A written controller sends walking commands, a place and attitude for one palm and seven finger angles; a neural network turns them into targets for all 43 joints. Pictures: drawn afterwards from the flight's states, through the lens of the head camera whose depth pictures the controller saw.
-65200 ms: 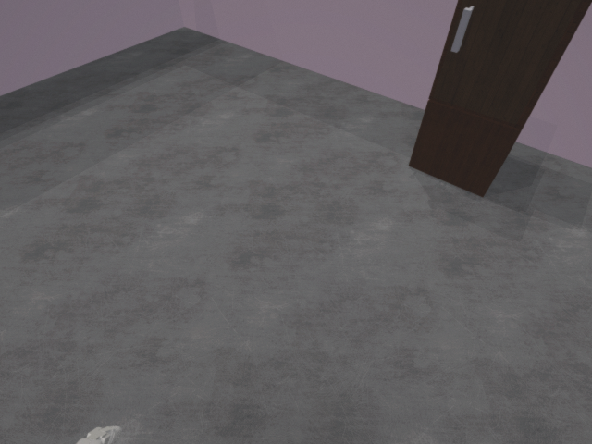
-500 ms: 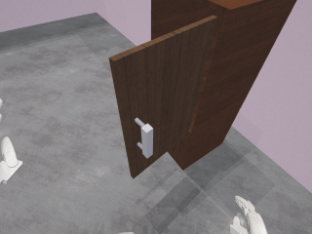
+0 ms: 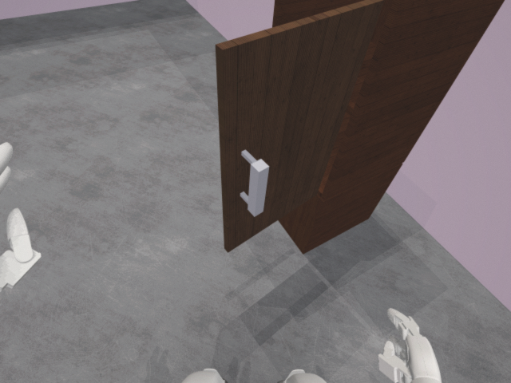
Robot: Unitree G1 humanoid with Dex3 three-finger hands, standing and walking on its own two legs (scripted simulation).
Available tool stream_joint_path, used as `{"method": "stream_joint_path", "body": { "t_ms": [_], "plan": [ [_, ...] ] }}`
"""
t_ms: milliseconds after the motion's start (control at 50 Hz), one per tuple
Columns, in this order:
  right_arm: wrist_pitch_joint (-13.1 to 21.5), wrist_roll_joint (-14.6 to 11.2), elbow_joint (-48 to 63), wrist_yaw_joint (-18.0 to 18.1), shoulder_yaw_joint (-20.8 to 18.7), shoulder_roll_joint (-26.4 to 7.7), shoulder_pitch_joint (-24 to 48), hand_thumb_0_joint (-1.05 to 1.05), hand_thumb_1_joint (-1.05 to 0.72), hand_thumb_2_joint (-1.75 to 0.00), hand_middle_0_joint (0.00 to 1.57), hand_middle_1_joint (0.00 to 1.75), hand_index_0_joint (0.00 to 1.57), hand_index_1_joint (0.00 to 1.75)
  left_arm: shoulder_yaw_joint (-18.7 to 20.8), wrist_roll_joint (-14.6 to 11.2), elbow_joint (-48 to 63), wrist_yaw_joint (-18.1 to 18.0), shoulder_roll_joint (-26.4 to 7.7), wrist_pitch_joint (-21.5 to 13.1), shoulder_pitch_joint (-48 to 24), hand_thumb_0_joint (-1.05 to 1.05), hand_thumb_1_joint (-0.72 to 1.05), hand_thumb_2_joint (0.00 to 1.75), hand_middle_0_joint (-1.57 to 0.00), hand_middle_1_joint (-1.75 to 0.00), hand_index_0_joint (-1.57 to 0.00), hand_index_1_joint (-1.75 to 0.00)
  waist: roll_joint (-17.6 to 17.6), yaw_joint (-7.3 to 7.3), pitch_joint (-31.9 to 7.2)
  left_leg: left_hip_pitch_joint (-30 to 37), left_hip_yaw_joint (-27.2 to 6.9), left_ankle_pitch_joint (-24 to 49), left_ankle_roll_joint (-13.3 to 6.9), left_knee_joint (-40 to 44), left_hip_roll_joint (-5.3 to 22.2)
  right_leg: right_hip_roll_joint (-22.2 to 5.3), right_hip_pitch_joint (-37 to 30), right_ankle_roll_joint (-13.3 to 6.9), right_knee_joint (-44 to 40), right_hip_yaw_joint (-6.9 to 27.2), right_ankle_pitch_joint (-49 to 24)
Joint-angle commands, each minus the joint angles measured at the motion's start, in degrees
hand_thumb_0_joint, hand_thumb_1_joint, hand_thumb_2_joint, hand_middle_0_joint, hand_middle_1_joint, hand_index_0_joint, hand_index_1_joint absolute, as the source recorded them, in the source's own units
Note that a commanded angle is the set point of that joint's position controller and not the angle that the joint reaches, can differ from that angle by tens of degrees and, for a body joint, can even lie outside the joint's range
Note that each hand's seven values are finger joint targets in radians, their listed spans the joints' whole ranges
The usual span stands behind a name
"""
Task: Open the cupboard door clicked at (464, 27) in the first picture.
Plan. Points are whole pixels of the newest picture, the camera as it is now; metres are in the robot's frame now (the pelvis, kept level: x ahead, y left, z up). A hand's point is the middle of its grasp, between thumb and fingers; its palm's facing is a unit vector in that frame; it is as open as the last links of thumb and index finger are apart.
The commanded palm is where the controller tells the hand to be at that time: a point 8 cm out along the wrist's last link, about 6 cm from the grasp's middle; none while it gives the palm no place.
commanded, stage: step back with the hand held close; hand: left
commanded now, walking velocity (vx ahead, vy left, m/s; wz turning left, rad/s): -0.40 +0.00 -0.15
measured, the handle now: (251, 183) +0.49 +0.04 -0.02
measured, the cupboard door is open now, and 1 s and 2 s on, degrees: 98 98 98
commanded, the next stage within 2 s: stop stepping back and stand still in 0.20 s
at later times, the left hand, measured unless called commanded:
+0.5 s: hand (67, 339) +0.14 +0.19 +0.17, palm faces +0.17 -0.84 -0.51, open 7.4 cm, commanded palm +0.08 +0.24 +0.19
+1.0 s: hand out of the picture +0.08 +0.21 +0.18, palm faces +0.33 -0.82 -0.46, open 7.4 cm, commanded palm +0.02 +0.25 +0.19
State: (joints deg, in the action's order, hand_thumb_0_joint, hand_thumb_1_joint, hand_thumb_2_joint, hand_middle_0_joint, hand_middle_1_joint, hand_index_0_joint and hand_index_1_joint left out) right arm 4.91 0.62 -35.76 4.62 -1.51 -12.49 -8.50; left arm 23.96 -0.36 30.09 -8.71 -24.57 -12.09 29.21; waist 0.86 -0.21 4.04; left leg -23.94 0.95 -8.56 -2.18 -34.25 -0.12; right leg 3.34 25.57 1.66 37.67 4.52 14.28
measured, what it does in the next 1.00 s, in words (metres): walks backwards: right foot, then left foot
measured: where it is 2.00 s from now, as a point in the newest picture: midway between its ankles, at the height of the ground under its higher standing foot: outside the picture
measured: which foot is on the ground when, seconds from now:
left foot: down 0.00-0.28, up 0.30-0.42, down 0.44-0.66, up 0.68-0.78, down 0.80-1.00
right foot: up 0.00-0.24, down 0.26-1.00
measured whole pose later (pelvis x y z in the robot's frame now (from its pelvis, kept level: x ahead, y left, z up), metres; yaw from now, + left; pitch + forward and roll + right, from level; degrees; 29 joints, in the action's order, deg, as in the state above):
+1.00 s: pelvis -0.17 -0.03 +0.01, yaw -9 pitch -1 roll +0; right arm 8.6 1.1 -37.3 4.7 2.2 -8.6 -14.5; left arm 24.2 -0.6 23.5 -9.3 -22.8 -11.6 29.5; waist 0.0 -1.5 -1.1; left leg -17.4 2.0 -10.1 -1.0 -28.8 0.0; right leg 0.9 11.0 -1.4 30.9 -1.5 19.5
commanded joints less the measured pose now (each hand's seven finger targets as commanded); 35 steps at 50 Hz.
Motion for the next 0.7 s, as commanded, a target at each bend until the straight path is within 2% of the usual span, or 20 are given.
{"method": "stream_joint_path", "body": {
  "t_ms": [0, 40, 80, 160, 200, 240, 260, 280, 300, 320, 360, 400, 440, 480, 540, 580, 620, 640, 660, 680],
  "plan": [
    [5.6, 1.0, 8.2, 0.5, -3.3, -6.4, 3.3, 0.0, -0.9, -0.9, 0.2, 0.3, 0.2, 0.3, 10.5, -0.8, 14.9, -1.4, -10.7, -3.9, -0.3, 0.0, 0.9, 0.9, -0.2, -0.3, -0.2, -0.3, -11.8, 0.32, -11.9, -9.8, -17.9, -19.1, -9.4, 23.9, 21.9, 3.8, -14.3, -1.0, 29.4, 0.6, 12.5],
    [6.7, 0.3, 6.5, -0.6, -3.2, -6.5, 3.7, 0.0, -0.9, -0.9, 0.2, 0.3, 0.2, 0.3, 6.8, -1.8, 14.4, -1.6, -7.6, -2.6, -0.5, 0.0, 0.9, 0.9, -0.2, -0.3, -0.2, -0.3, -10.6, 1.08, -12.3, 3.6, -10.7, -8.0, -7.3, 19.9, 18.5, 1.3, -5.7, -1.0, 23.7, -1.6, 14.1],
    [7.3, 0.4, 5.7, -0.8, -2.6, -6.4, 3.9, 0.0, -0.9, -0.9, 0.2, 0.3, 0.2, 0.3, 4.2, -1.8, 14.9, -1.7, -6.3, -2.2, -3.7, 0.0, 0.9, 0.9, -0.2, -0.3, -0.2, -0.3, -14.4, 0.43, -11.7, 7.8, -9.0, -6.9, -6.1, 21.2, 17.9, 0.3, -6.0, -1.1, 16.2, -3.2, 14.8],
    [6.9, 1.1, 4.7, -1.1, -2.0, -6.7, 3.0, 0.0, -0.9, -0.9, 0.2, 0.3, 0.2, 0.3, 3.4, -2.6, 12.4, -1.1, -7.7, -2.1, -6.8, 0.0, 0.9, 0.9, -0.2, -0.3, -0.2, -0.3, -13.9, 0.06, -12.9, 13.0, -7.1, -5.2, -2.2, 22.9, 16.3, 0.7, -11.3, -2.4, -6.0, -6.5, 14.4],
    [5.4, 0.9, 5.4, -1.4, -1.9, -6.0, 3.2, 0.0, -0.9, -0.9, 0.2, 0.3, 0.2, 0.3, 4.7, -2.8, 11.4, -0.1, -9.6, -3.1, -5.9, 0.0, 0.9, 0.9, -0.2, -0.3, -0.2, -0.3, -9.6, 0.39, -12.9, 16.3, -2.9, 3.1, 0.4, 15.0, 13.0, -2.9, -11.0, -4.0, -21.0, -3.6, 4.0],
    [3.4, 0.6, 6.5, -1.2, -1.4, -4.8, 4.1, 0.0, -0.9, -0.9, 0.2, 0.3, 0.2, 0.3, 8.7, -2.8, 11.2, -0.1, -15.1, -4.1, -6.4, 0.0, 0.9, 0.9, -0.2, -0.3, -0.2, -0.3, 5.3, -0.2, -12.9, 16.2, 3.2, -5.3, 4.4, -0.8, 4.9, -16.1, -2.6, -8.1, -26.9, 11.7, -9.8],
    [3.4, 1.0, 6.9, -1.0, -0.6, -4.7, 5.1, 0.0, -0.9, -0.9, 0.2, 0.3, 0.2, 0.3, 10.8, -1.9, 10.8, -0.6, -17.3, -4.5, -5.9, 0.0, 0.9, 0.9, -0.2, -0.3, -0.2, -0.3, 5.7, 1.29, -11.3, 10.7, 4.0, -11.2, 5.1, -7.4, 2.1, -19.3, -3.7, -8.8, -26.7, 11.2, -21.7],
    [3.8, -1.0, 8.0, -0.8, -0.9, -4.6, 6.9, 0.0, -0.9, -0.9, 0.2, 0.3, 0.2, 0.3, 7.7, -2.0, 11.7, -0.3, -15.0, -4.0, -6.0, 0.0, 0.9, 0.9, -0.2, -0.3, -0.2, -0.3, 13.6, 1.44, -12.9, 3.3, 2.6, -15.8, 4.6, -13.8, -1.4, -18.6, -11.3, -7.6, -21.0, 9.3, -42.7],
    [2.9, -1.0, 9.0, -0.5, -0.6, -4.3, 6.0, 0.0, -0.9, -0.9, 0.2, 0.3, 0.2, 0.3, 10.2, -1.2, 8.9, -0.4, -15.9, -2.4, 0.4, 0.0, 0.9, 0.9, -0.2, -0.3, -0.2, -0.3, 15.0, 1.08, -12.6, -1.7, 1.7, -15.5, 3.7, -14.6, -1.0, -17.1, -16.7, -6.8, -15.6, 4.9, -53.2],
    [2.0, -1.2, 9.7, -0.2, 0.4, -3.4, 5.5, 0.0, -0.9, -0.9, 0.2, 0.3, 0.2, 0.3, 9.2, -1.5, 8.4, -0.3, -13.1, -1.1, 4.6, 0.0, 0.9, 0.9, -0.2, -0.3, -0.2, -0.3, 11.2, 0.68, -13.9, -2.5, 2.0, -12.8, 3.5, -9.7, -0.6, -15.5, -21.2, -7.0, -12.3, 1.8, -53.1],
    [0.9, -1.0, 9.3, 0.6, 1.2, -4.5, 4.6, 0.0, -0.9, -0.9, 0.2, 0.3, 0.2, 0.3, 9.2, -2.4, 9.9, -0.7, -12.0, -0.2, 6.6, 0.0, 0.9, 0.9, -0.2, -0.3, -0.2, -0.3, 0.9, -0.73, -13.8, 8.0, 3.9, 1.5, 2.9, 3.2, -1.5, -10.4, -17.7, -4.5, -11.6, -1.3, -42.3],
    [1.7, -1.4, 9.7, 1.0, -0.1, -7.2, 3.4, 0.0, -0.9, -0.9, 0.2, 0.3, 0.2, 0.3, 9.6, -3.3, 11.7, -0.9, -12.9, 0.0, 6.9, 0.0, 0.9, 0.9, -0.2, -0.3, -0.2, -0.3, -5.8, -0.01, -14.2, 18.1, -2.3, 21.7, 0.7, 10.2, 5.1, -4.9, -12.7, -1.1, -10.6, -3.6, -18.6],
    [3.7, -1.4, 9.8, 0.9, -1.1, -8.5, 1.9, 0.0, -0.9, -0.9, 0.2, 0.3, 0.2, 0.3, 9.4, -3.2, 9.5, -0.9, -12.4, -1.1, 7.9, 0.0, 0.9, 0.9, -0.2, -0.3, -0.2, -0.3, -8.2, 0.41, -13.5, 20.1, -8.0, 16.7, -1.0, 12.3, 9.4, -1.7, -9.3, -0.6, -12.0, -3.4, 0.5],
    [4.8, 0.0, 8.8, 1.0, -0.6, -8.0, 2.2, 0.0, -0.9, -0.9, 0.2, 0.3, 0.2, 0.3, 10.8, -3.0, 11.7, -1.1, -13.8, -2.1, 7.6, 0.0, 0.9, 0.9, -0.2, -0.3, -0.2, -0.3, -15.5, 0.04, -12.3, 12.2, -12.4, 2.8, -1.4, 18.9, 10.1, -1.2, -13.5, -1.2, -9.1, -5.5, 7.0],
    [5.2, -0.1, 8.8, 1.0, -0.8, -7.9, 1.8, 0.0, -0.9, -0.9, 0.2, 0.3, 0.2, 0.3, 9.5, -2.6, 11.5, -1.2, -11.4, -2.6, 7.9, 0.0, 0.9, 0.9, -0.2, -0.3, -0.2, -0.3, -11.8, -0.54, -7.6, 0.1, -9.4, -22.2, 0.3, 23.1, 7.5, -1.4, -19.5, -2.6, -13.1, -6.7, 9.1],
    [5.0, -0.1, 8.6, 0.9, -1.3, -8.0, 1.6, 0.0, -0.9, -0.9, 0.2, 0.3, 0.2, 0.3, 8.9, -2.4, 10.5, -1.2, -11.0, -2.5, 7.7, 0.0, 0.9, 0.9, -0.2, -0.3, -0.2, -0.3, -7.3, -1.1, -7.3, 2.6, -5.0, -19.5, 1.9, 15.7, 3.8, -3.9, -14.9, -4.2, -19.1, -3.7, 15.1],
    [4.3, -0.1, 7.1, 0.8, -1.8, -7.1, -0.2, 0.0, -0.9, -0.9, 0.2, 0.3, 0.2, 0.3, 7.5, -2.2, 8.1, -1.2, -10.1, -2.7, 7.0, 0.0, 0.9, 0.9, -0.2, -0.3, -0.2, -0.3, 2.9, -1.55, -5.4, 9.7, -1.7, -10.4, 3.0, -1.7, 0.8, -13.5, -0.9, -8.5, -27.9, 9.7, 24.7],
    [3.9, -0.1, 6.1, 0.8, -2.0, -7.3, -0.9, 0.0, -0.9, -0.9, 0.2, 0.3, 0.2, 0.3, 6.9, -1.9, 7.7, -1.5, -9.8, -2.4, 4.3, 0.0, 0.9, 0.9, -0.2, -0.3, -0.2, -0.3, 6.7, -1.48, -4.1, 7.4, -1.6, -9.3, 2.9, -8.9, 0.7, -17.8, 1.2, -10.6, -29.2, 14.4, 26.0],
    [3.9, 0.0, 5.4, 0.7, -2.1, -7.3, -1.5, 0.0, -0.9, -0.9, 0.2, 0.3, 0.2, 0.3, 6.3, -1.5, 7.0, -1.7, -9.6, -2.4, 1.1, 0.0, 0.9, 0.9, -0.2, -0.3, -0.2, -0.3, 8.5, -1.61, -3.2, 4.4, -1.5, -9.2, 2.7, -12.6, 1.0, -19.3, 0.4, -11.4, -28.5, 15.0, 24.9],
    [4.1, 0.0, 5.2, 0.7, -2.0, -7.8, -1.2, 0.0, -0.9, -0.9, 0.2, 0.3, 0.2, 0.3, 5.6, -1.1, 7.9, -1.9, -9.8, -2.6, -3.9, 0.0, 0.9, 0.9, -0.2, -0.3, -0.2, -0.3, 6.1, -1.93, -2.9, 3.8, -1.9, -10.7, 2.3, -12.6, 1.8, -19.5, 0.0, -11.3, -26.8, 13.7, 23.3]
  ]
}}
